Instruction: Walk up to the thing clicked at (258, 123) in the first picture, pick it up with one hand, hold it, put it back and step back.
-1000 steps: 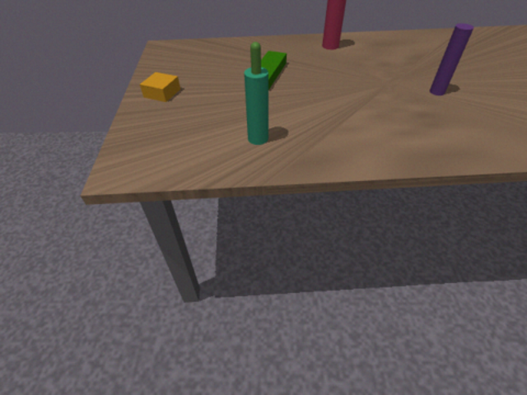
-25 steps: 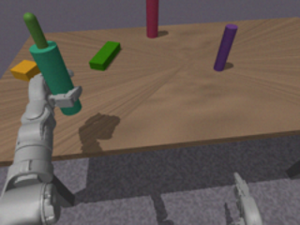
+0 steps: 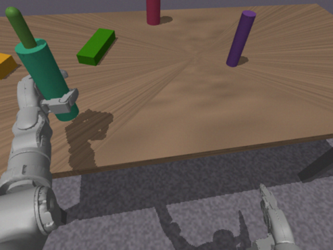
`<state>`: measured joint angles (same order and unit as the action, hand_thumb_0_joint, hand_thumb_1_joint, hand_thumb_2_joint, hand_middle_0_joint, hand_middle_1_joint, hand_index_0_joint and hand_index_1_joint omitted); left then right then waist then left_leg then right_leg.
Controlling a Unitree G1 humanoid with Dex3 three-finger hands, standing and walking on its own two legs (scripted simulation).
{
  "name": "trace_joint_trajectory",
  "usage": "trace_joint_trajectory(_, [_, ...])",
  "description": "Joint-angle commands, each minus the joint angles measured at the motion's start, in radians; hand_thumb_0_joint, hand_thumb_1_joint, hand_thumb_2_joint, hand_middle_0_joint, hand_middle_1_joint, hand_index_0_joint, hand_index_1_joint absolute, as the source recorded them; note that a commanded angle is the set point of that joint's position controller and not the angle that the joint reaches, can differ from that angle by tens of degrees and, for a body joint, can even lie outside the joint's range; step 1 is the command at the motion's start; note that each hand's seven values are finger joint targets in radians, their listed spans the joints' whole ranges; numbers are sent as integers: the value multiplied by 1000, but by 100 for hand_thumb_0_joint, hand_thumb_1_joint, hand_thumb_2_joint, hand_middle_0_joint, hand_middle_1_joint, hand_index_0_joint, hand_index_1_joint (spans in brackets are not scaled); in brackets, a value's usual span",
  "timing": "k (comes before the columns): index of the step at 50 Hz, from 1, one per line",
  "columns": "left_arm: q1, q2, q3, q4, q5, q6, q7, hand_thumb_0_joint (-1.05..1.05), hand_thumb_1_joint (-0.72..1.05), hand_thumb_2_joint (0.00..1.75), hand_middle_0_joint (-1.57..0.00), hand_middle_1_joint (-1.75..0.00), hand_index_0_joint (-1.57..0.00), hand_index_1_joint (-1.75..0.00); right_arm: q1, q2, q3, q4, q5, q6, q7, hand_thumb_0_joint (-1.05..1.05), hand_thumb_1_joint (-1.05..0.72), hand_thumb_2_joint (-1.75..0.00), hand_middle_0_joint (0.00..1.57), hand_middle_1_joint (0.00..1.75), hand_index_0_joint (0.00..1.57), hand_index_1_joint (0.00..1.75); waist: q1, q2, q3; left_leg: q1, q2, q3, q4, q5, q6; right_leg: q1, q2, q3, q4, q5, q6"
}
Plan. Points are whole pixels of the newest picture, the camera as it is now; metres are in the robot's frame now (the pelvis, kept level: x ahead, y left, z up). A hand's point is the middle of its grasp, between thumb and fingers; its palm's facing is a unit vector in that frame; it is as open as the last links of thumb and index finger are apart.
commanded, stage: crouch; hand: left
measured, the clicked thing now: (45, 72) +0.49 +0.20 +0.19
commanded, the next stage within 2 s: lower in 0.46 s
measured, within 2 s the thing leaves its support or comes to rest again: rests again in 1.80 s
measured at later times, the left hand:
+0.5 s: hand (65, 91) +0.52 +0.19 +0.11, palm faces +0.17 -0.99 +0.01, open 7.6 cm
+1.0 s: hand (73, 105) +0.52 +0.19 +0.05, palm faces +0.14 -0.99 +0.00, open 7.6 cm
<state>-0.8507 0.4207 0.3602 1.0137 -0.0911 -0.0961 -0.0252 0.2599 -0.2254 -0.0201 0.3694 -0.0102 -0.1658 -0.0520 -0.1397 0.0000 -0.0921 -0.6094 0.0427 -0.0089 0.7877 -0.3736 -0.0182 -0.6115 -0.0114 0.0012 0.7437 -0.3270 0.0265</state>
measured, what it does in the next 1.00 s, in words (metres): stands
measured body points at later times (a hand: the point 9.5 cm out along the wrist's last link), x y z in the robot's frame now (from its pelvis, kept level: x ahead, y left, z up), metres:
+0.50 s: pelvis +0.00 +0.01 -0.01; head +0.08 +0.03 +0.43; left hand +0.50 +0.25 +0.11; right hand +0.15 -0.26 -0.05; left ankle +0.00 +0.13 -0.71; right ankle +0.02 -0.14 -0.71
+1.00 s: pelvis +0.00 +0.01 -0.02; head +0.12 +0.03 +0.41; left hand +0.51 +0.25 +0.05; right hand +0.16 -0.25 -0.05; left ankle +0.00 +0.13 -0.71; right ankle +0.02 -0.14 -0.71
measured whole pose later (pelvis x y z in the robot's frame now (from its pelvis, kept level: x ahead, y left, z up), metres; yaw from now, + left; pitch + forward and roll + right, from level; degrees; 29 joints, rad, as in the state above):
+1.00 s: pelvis +0.00 +0.01 -0.02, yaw -1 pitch +19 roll -2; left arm -0.90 0.50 0.40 1.12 -0.05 -0.22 -0.06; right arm 0.29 -0.23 0.02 0.17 -0.04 -0.07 -0.01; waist -0.21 0.00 -0.10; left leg -0.85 0.05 -0.02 0.96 -0.44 -0.01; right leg -0.84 0.00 0.00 0.88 -0.37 0.03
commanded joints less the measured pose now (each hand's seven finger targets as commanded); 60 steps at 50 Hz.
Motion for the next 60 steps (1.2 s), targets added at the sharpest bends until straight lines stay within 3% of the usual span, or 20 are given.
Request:
trace_joint_trajectory(1, [-751, 343, 33, -369, -24, -157, -16, 0, 38, 133, -134, -144, -135, -144, 16, -136, -69, -156, -3, -33, -6, 0, 56, -5, 5, 5, 5, 5, -20, 182, -522, 291, -28, 16, -41, 363, 31, 155, 7, -12, -57, 369, -30])
trace_joint_trajectory(4, [-720, 282, -3, -270, -20, -148, -27, 0, 39, 134, -135, -145, -136, -145, 18, -132, -66, -176, -2, -27, 1, 0, 56, -5, 5, 5, 5, 5, -45, 156, -465, 294, -15, 0, -36, 359, 27, 73, 19, -26, -52, 326, -36])
trace_joint_trajectory(5, [-787, 333, 17, -380, -22, -159, -28, 0, 38, 133, -134, -144, -135, -144, 9, -138, -64, -199, -2, -24, 1, 0, 56, -5, 5, 5, 5, 5, -30, 192, -548, 329, -17, 3, -31, 373, 26, 94, 16, -21, -50, 341, -36])
trace_joint_trajectory(7, [-767, 294, -1, -309, -23, -150, -38, 0, 42, 132, -135, -143, -136, -144, 14, -139, -64, -197, -3, -22, 3, 0, 56, -5, 5, 5, 5, 5, -41, 166, -548, 334, -8, -6, -18, 409, 25, 77, 20, -27, -38, 353, -37])
trace_joint_trajectory(12, [-862, 362, 38, -373, -24, -163, -24, 0, 39, 132, -133, -141, -134, -142, -58, -159, -80, -235, -4, -15, -4, 0, 55, -5, 5, 5, 5, 5, -16, 199, -612, 293, -14, -3, -20, 348, 21, 118, 17, -21, -24, 312, -42])
trace_joint_trajectory(15, [-862, 395, 59, -376, -19, -177, -7, 0, 38, 131, -130, -140, -131, -140, -33, -164, -82, -245, -6, -7, -6, 0, 55, -5, 5, 5, 5, 5, -17, 199, -649, 287, -12, -5, -8, 364, 21, 129, 19, -21, -12, 329, -41])
trace_joint_trajectory(16, [-797, 371, 51, -255, -11, -169, -5, 0, 39, 132, -131, -140, -132, -141, -23, -160, -75, -246, -10, -4, -6, 0, 55, -5, 5, 5, 5, 5, -31, 150, -587, 257, -9, -11, -6, 366, 21, 112, 23, -28, -11, 324, -42])
trace_joint_trajectory(24, [-824, 458, 108, -275, 7, -206, -3, 0, 40, 133, -131, -141, -132, -142, 14, -142, -61, -264, -18, 19, 11, 0, 55, -5, 5, 5, 5, 5, -27, 190, -637, 229, -10, -9, 21, 404, 20, 115, 22, -23, 15, 353, -42])
trace_joint_trajectory(31, [-798, 360, 46, -200, 17, -200, -20, 0, 35, 126, -128, -137, -129, -137, -1, -131, -47, -288, -25, 25, 18, 0, 54, -5, 5, 5, 5, 5, -50, 199, -604, 204, -4, -13, 37, 392, 18, 57, 25, -22, 25, 339, -44])
trace_joint_trajectory(34, [-816, 371, 51, -213, 8, -214, -31, 0, 37, 126, -128, -137, -128, -138, -11, -155, -65, -313, -24, 28, 16, 0, 54, -5, 5, 5, 5, 5, -60, 215, -662, 244, 0, -14, 54, 421, 20, 44, 26, -23, 31, 358, -45])
trace_joint_trajectory(35, [-804, 347, 38, -191, 11, -214, -35, 0, 40, 127, -128, -138, -128, -138, -1, -128, -38, -309, -22, 29, 20, 0, 55, -5, 5, 5, 5, 5, -67, 196, -619, 219, 4, -20, 54, 424, 18, 22, 29, -28, 39, 348, -46])
trace_joint_trajectory(41, [-795, 406, 61, -239, 10, -244, -48, 0, 38, 128, -127, -138, -128, -138, 28, -169, -66, -322, -28, 35, 23, 0, 55, -5, 5, 5, 5, 5, -82, 239, -675, 251, 3, -24, 92, 463, 17, -5, 27, -29, 59, 367, -43])
trace_joint_trajectory(45, [-815, 450, 93, -314, 4, -264, -39, 0, 33, 125, -126, -136, -126, -137, 40, -153, -52, -361, -28, 42, 27, 0, 53, -6, 5, 5, 5, 5, -62, 257, -742, 227, -4, -22, 106, 481, 16, 56, 23, -24, 88, 411, -43])
trace_joint_trajectory(48, [-767, 457, 109, -293, -4, -274, -31, 0, 32, 126, -125, -136, -126, -137, 47, -145, -36, -372, -27, 41, 30, 0, 53, -6, 5, 5, 5, 5, -61, 252, -704, 189, -9, -23, 115, 469, 17, 61, 20, -21, 99, 410, -41])
trace_joint_trajectory(49, [-750, 408, 86, -287, -6, -278, -32, 0, 32, 126, -125, -136, -125, -137, 32, -135, -26, -393, -28, 39, 32, 0, 53, -6, 5, 5, 5, 5, -67, 252, -692, 195, -5, -28, 116, 476, 15, 31, 23, -26, 100, 397, -44])
trace_joint_trajectory(51, [-774, 469, 111, -344, 2, -286, -22, 0, 29, 126, -125, -136, -126, -137, 50, -162, -60, -391, -32, 46, 28, 0, 53, -6, 5, 5, 5, 5, -64, 279, -731, 208, -7, -24, 128, 490, 19, 39, 21, -20, 106, 418, -42])
trace_joint_trajectory(52, [-733, 419, 85, -276, 6, -281, -26, 0, 30, 127, -125, -137, -126, -138, 41, -137, -29, -407, -32, 45, 31, 0, 53, -6, 5, 5, 5, 5, -69, 246, -693, 184, -9, -23, 130, 480, 21, 37, 21, -22, 107, 421, -41])
trace_joint_trajectory(54, [-744, 458, 99, -296, 22, -287, -22, 0, 29, 128, -126, -138, -126, -139, 53, -159, -55, -386, -33, 51, 34, 0, 53, -6, 5, 5, 5, 5, -71, 261, -668, 171, -6, -29, 127, 473, 16, 11, 21, -23, 114, 401, -45])
trace_joint_trajectory(56, [-741, 400, 64, -260, 25, -284, -32, 0, 30, 129, -126, -138, -126, -139, 44, -139, -28, -428, -35, 53, 38, 0, 54, -6, 5, 5, 5, 5, -88, 263, -662, 186, -2, -30, 134, 464, 17, -25, 24, -28, 109, 378, -45])
trace_joint_trajectory(60, [-738, 434, 87, -205, 24, -283, -41, 0, 30, 129, -128, -141, -129, -142, 78, -166, -64, -402, -36, 61, 37, 0, 54, -5, 5, 5, 5, 5, -88, 233, -631, 108, -12, -18, 130, 375, 24, -4, 20, -21, 111, 353, -41])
